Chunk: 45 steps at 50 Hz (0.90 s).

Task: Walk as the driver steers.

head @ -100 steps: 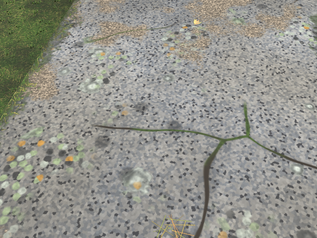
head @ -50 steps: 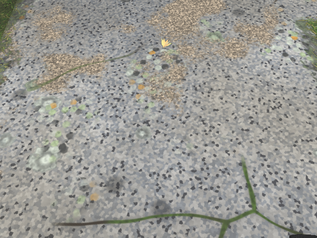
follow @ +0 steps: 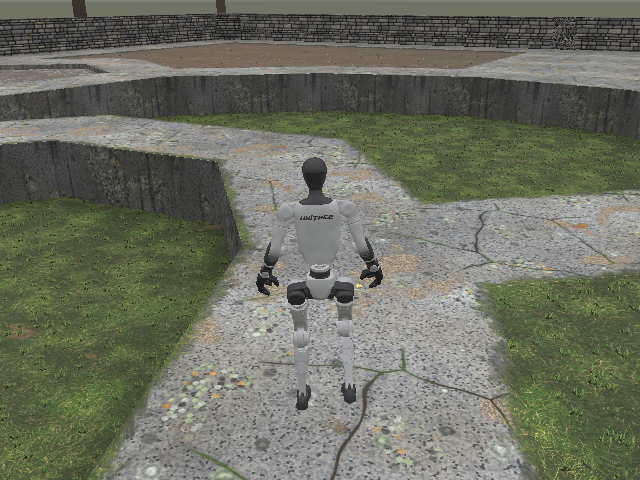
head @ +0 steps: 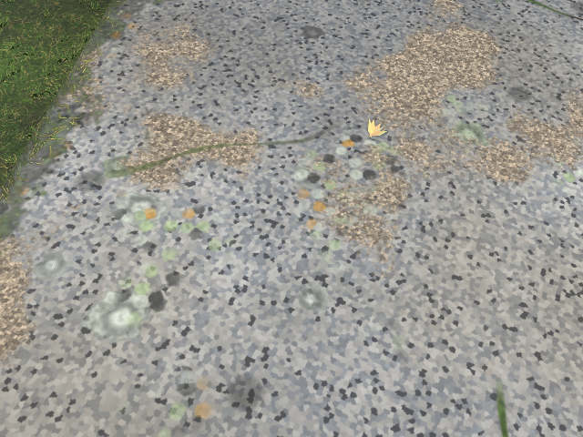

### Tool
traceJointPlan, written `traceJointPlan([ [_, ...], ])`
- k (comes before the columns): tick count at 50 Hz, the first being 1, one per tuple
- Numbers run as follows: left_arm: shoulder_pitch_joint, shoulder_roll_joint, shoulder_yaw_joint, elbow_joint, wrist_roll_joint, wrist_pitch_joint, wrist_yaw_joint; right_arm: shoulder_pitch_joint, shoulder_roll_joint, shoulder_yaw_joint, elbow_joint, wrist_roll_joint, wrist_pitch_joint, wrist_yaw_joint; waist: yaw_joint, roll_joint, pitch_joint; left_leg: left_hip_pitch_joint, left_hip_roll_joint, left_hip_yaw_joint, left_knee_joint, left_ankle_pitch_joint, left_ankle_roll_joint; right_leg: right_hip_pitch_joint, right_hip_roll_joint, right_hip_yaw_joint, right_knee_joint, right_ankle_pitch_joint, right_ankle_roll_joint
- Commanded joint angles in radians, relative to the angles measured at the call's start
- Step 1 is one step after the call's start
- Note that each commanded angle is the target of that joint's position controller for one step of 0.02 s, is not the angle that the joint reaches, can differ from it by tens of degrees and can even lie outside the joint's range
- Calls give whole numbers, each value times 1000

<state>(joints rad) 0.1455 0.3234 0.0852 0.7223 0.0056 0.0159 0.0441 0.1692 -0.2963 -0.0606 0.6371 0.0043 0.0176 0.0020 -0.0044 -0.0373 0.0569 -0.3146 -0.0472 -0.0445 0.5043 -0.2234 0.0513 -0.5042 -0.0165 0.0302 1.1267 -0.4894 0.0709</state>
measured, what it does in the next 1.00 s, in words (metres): walks ahead, turning right: right foot, then left foot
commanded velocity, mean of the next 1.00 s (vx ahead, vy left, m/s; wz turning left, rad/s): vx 0.30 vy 0.00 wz -0.28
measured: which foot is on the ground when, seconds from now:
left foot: down 0.00-0.30, up 0.32-0.54, down 0.56-1.00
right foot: up 0.00-0.22, down 0.24-0.56, up 0.58-1.00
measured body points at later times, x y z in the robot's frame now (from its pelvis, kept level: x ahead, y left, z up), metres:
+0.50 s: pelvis +0.06 +0.00 +0.01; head +0.08 -0.01 +0.46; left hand +0.12 +0.28 -0.11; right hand +0.22 -0.29 -0.08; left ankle +0.10 +0.11 -0.72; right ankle +0.01 -0.14 -0.74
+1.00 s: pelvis +0.27 -0.06 -0.02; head +0.32 -0.08 +0.43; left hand +0.60 +0.02 -0.07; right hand +0.11 -0.30 -0.14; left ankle +0.13 +0.12 -0.74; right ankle +0.38 -0.22 -0.73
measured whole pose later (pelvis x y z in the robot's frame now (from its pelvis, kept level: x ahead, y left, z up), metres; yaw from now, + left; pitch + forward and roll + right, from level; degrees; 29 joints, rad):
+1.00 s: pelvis +0.27 -0.06 -0.02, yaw -21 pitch +3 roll +1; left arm -0.01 0.24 0.02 0.56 -0.02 -0.07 -0.06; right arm 0.47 -0.27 -0.05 0.91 0.03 -0.06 0.00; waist -0.11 -0.03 0.05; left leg 0.15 0.03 0.13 0.26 -0.43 -0.02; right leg -0.57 -0.01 -0.03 0.55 -0.08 -0.08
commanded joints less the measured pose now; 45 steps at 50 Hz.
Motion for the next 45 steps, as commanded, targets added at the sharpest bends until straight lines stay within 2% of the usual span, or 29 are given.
traceJointPlan([
  [1, 51, 80, 23, -41, -4, -6, 2, -50, -132, -30, -67, -5, -10, -22, 26, 150, -169, 150, 237, -210, -155, 449, 180, -22, -11, 24, -4, 104, 16],
  [3, 53, 43, 6, -32, -7, -3, -2, -58, -88, -14, -54, -13, -12, -27, 21, 154, -174, 144, 220, -168, -158, 381, 169, 35, -32, 20, -149, 142, 22],
  [5, 31, 12, -12, -32, -3, -2, -11, -60, -63, -2, -34, -22, -15, -26, 1, 174, -160, 105, 212, -146, -173, 260, 162, 133, -52, 13, -303, 164, 18],
  [6, 23, 16, -14, -33, -4, -2, -16, -49, -65, 0, -18, -29, -16, -22, -13, 186, -146, 86, 218, -150, -184, 196, 168, 174, -53, 5, -357, 162, 15],
  [8, 18, 51, -8, -37, -13, -3, -22, -47, -92, -3, 3, -35, -17, -13, -21, 185, -102, 53, 235, -177, -195, 76, 174, 218, -40, -13, -435, 160, 0],
  [9, 23, 65, -4, -39, -15, -5, -23, -62, -108, -6, 7, -28, -15, -12, -10, 176, -77, 45, 236, -183, -184, 37, 168, 229, -29, -27, -491, 180, -12],
  [11, 53, 62, -9, -30, -9, -12, -24, -48, -116, -7, 20, -13, -15, -16, 3, 142, -69, 22, 210, -185, -191, -248, 123, 291, -1, -58, -610, 238, -49],
  [12, 70, 73, -8, -30, -7, -16, -22, -34, -125, -11, 25, -12, -17, -19, -3, 131, -55, 7, 195, -188, -175, -372, 100, 289, -3, -46, -588, 203, -73],
  [13, 99, 86, -7, -31, -14, -22, -21, -41, -117, -10, 17, -15, -22, -21, -6, 93, -34, -27, 171, -173, -114, -450, 81, 277, -36, 7, -594, 137, -118],
  [14, 128, 129, 9, -11, -23, -28, -21, -54, -95, -8, -6, -13, -29, -22, -18, -17, 1, -74, 86, -69, -51, -470, 41, 210, -67, 119, -662, -85, -189],
  [15, 176, 128, 14, -5, -27, -40, -24, -112, -90, -9, -20, -4, -44, -22, 25, -89, 42, -115, 33, 21, 99, -403, 2, 182, -130, 267, -791, -260, -251],
  [16, 232, 144, 17, 11, -19, -52, -26, -154, -60, -8, -39, 15, -64, -18, 47, -201, 54, -189, -27, 83, 246, -300, -20, 238, -234, 488, -933, -347, -315],
  [17, 243, 152, 17, 13, -8, -61, -25, -181, -60, -12, -50, 25, -80, -12, 58, -235, 79, -277, -23, 29, 333, -329, -17, 290, -283, 616, -983, -300, -355],
  [18, 249, 142, 17, 10, -6, -72, -22, -182, -79, -20, -55, 25, -96, -3, 63, -213, 65, -349, 7, -22, 409, -356, -13, 360, -304, 639, -974, -220, -361],
  [20, 232, 123, 15, -4, -25, -76, -19, -174, -65, -19, -45, 21, -121, 19, 51, -123, 9, -368, 40, -33, 345, -296, -6, 452, -255, 536, -929, -57, -318],
  [21, 216, 123, 18, -10, -34, -68, -16, -186, -51, -15, -42, 16, -129, 27, 51, -107, -6, -315, 35, -13, 244, -251, -14, 450, -212, 464, -915, 12, -291],
  [23, 195, 138, 25, -29, -36, -49, -9, -180, -18, -8, -31, 11, -135, 40, 46, -121, -45, -141, -8, 36, 108, -159, -39, 377, -138, 366, -885, 119, -269],
  [25, 165, 142, 28, -55, -36, -33, -9, -104, -34, -19, -5, 24, -131, 42, 2, -132, -75, 57, -32, 60, -24, -7, -59, 271, -106, 341, -860, 135, -253],
  [27, 157, 94, 17, -74, -33, -31, -11, 9, -70, -38, 29, 28, -122, 27, -53, -98, -103, 282, 2, 50, -89, 70, -60, 132, -68, 326, -774, 102, -201],
  [28, 137, 39, 2, -89, -28, -36, -13, 138, -105, -51, 53, 26, -120, 13, -108, -39, -147, 459, 108, -50, -101, 8, -32, -5, -19, 279, -612, 33, -152],
  [29, 133, -55, -26, -134, -26, -48, -13, 248, -203, -67, 63, -5, -115, 1, -128, 225, -207, 594, 356, -418, -224, -263, 69, -202, 85, 149, -266, -76, -95],
  [30, 174, 12, -11, -159, -49, -62, -13, 219, -237, -73, 68, -24, -116, 10, -75, 307, -141, 490, 485, -692, -312, -481, 175, -318, 38, 153, -65, -97, -85],
  [31, 164, 65, 4, -135, -54, -63, -18, 156, -164, -54, 58, -9, -120, 8, -56, 223, -28, 430, 455, -613, -327, -512, 176, -378, -17, 157, 24, -5, -88],
  [32, 148, 79, 10, -114, -47, -60, -25, 130, -113, -41, 59, -2, -123, 4, -52, 171, 23, 388, 393, -468, -321, -378, 141, -377, -33, 146, 41, 80, -89],
  [33, 146, 64, 10, -101, -39, -63, -30, 106, -96, -34, 59, -9, -124, 2, -38, 138, 23, 362, 349, -357, -322, -224, 115, -355, -49, 141, 38, 152, -90],
  [35, 110, 40, 6, -106, -38, -65, -47, 105, -79, -29, 71, -16, -124, -3, -38, 141, 21, 333, 292, -175, -325, 55, 84, -327, -72, 111, 30, 251, -88],
  [38, 51, 6, -8, -140, -32, -65, -58, 144, -88, -31, 100, -12, -129, -2, -48, 117, 11, 314, 280, -61, -335, 259, 109, -326, -70, 80, -33, 317, -63],
  [42, -81, -34, -36, -190, -25, -80, -75, 159, -113, -28, 137, 0, -118, -4, -66, 104, 47, 271, 263, 40, -366, 320, 116, -241, -54, 10, -334, 454, -65],
  [45, -176, -36, -45, -222, -28, -89, -97, 223, -141, -30, 181, 19, -109, -4, -83, 95, 66, 302, 292, 63, -372, 362, 119, -173, -37, -50, -473, 475, -92],
])
Velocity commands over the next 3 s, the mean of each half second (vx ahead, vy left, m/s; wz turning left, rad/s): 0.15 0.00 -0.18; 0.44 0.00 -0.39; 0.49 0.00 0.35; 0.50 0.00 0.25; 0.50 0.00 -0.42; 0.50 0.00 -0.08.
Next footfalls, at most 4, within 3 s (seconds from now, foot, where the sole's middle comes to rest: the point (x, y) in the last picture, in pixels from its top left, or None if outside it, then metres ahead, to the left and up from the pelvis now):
0.24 right None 0.05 -0.14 -0.77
0.56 left None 0.17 0.11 -0.77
1.02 right None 0.41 -0.24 -0.77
1.56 left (309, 309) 0.75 -0.06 -0.77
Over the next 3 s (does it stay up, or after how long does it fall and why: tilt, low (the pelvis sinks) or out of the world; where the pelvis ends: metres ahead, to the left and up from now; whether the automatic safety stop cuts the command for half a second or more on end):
stays up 1.39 -0.26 0.00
